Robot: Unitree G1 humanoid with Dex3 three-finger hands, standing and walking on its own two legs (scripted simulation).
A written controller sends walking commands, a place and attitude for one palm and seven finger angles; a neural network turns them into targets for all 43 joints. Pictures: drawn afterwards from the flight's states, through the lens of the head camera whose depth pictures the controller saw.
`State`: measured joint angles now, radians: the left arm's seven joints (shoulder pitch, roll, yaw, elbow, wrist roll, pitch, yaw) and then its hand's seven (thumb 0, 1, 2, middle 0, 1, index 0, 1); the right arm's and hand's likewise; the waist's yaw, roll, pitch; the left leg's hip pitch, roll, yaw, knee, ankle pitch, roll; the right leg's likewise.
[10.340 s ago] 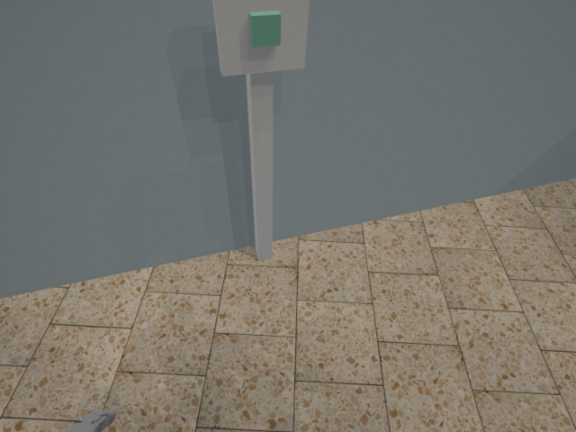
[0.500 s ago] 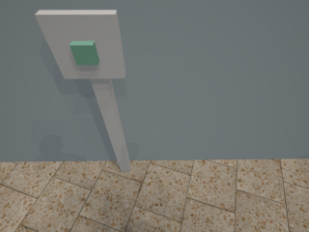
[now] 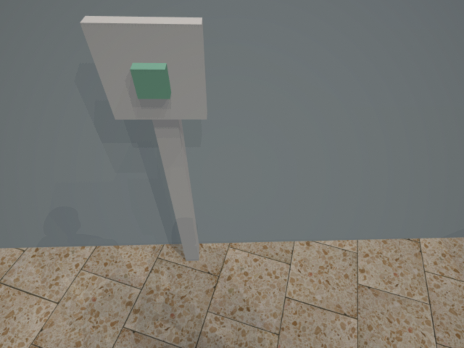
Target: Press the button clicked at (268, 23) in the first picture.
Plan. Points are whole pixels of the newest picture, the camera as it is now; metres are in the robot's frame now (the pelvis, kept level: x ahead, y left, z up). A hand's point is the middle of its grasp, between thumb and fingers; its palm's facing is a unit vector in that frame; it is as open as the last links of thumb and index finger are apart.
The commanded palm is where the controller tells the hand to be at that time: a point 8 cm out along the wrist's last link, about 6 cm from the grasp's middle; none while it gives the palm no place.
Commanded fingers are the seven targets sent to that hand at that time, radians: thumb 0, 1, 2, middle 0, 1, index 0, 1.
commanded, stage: shuffle to correct the standing spot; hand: left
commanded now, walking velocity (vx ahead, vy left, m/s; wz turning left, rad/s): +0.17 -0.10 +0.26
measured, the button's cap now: (152, 80) +0.55 +0.20 +0.17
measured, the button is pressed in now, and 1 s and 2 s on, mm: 0 0 0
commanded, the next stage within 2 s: come to a stop and stand still in 0.30 s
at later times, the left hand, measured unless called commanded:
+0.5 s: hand out of the picture -0.01 +0.13 -0.20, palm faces +0.15 -0.98 -0.10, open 7.4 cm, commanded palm none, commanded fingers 0.00 0.90 0.90 -0.20 -0.30 -0.20 -0.30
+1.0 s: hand out of the picture +0.16 +0.13 -0.17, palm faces +0.10 -0.96 -0.27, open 7.4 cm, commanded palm none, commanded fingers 0.00 0.90 0.90 -0.20 -0.30 -0.20 -0.30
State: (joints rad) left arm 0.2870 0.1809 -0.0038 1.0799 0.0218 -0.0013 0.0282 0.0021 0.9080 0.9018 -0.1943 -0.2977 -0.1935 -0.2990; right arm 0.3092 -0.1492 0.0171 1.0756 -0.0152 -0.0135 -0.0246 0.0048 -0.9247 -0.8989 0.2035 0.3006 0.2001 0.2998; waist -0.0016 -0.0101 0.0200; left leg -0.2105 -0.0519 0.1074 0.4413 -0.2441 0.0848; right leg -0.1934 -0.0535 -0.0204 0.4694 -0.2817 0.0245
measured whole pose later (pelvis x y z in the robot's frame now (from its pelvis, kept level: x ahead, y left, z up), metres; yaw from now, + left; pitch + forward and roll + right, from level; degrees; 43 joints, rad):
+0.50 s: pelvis +0.08 -0.01 -0.02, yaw +5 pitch +1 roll -1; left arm 0.42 0.14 0.01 1.13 0.03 -0.04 0.03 0.00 0.91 0.90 -0.20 -0.30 -0.20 -0.30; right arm 0.25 -0.16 -0.02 1.05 -0.02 -0.03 -0.02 0.01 -0.93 -0.90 0.20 0.30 0.20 0.30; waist 0.02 -0.06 0.05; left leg -0.36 0.01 0.11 0.68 -0.31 0.07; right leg -0.14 -0.04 -0.13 0.64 -0.47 0.00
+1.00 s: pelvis +0.10 -0.07 -0.01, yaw +6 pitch +0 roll +1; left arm 0.19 0.18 0.03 0.95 0.03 -0.01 0.03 0.00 0.91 0.90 -0.19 -0.30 -0.19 -0.30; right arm 0.19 -0.18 -0.05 0.99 -0.02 0.04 -0.02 0.00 -0.92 -0.90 0.20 0.30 0.20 0.30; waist -0.01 0.04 0.06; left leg -0.34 0.01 0.04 0.75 -0.49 0.00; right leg -0.31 -0.02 -0.07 0.62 -0.32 -0.03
